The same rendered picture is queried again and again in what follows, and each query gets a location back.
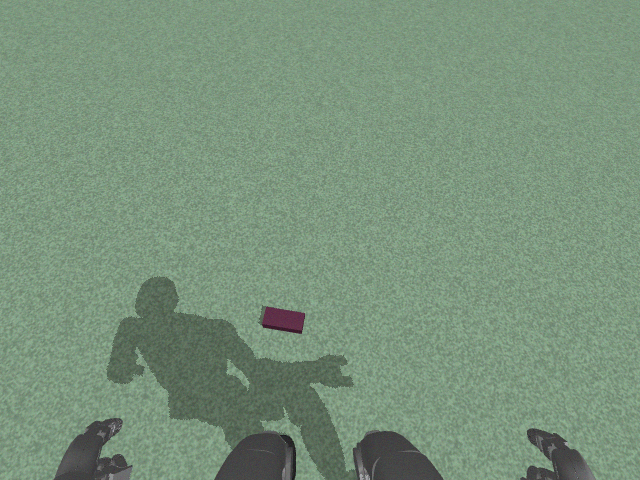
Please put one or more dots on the right robot hand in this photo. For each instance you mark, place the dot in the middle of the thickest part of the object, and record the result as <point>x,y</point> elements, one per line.
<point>568,463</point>

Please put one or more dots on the left robot hand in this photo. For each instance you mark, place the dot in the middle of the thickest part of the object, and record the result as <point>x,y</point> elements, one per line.
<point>84,452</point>

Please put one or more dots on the left robot foot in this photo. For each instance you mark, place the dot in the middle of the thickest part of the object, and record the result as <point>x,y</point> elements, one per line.
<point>291,444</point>

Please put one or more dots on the small box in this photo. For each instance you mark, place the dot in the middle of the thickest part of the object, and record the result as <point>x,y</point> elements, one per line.
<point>284,320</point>

